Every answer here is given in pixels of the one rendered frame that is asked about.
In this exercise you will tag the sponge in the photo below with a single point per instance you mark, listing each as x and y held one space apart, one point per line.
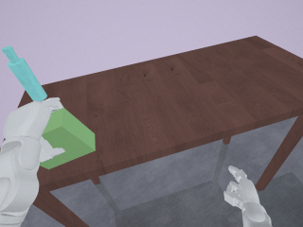
64 130

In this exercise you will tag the robot left forearm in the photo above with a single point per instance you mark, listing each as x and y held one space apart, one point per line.
19 185

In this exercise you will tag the robot right hand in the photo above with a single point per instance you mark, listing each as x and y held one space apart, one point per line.
238 194

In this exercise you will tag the table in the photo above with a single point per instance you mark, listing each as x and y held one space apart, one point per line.
151 109

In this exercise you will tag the robot right forearm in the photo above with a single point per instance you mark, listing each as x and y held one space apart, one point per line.
254 215

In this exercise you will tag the robot left hand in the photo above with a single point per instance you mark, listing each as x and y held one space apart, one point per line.
31 120

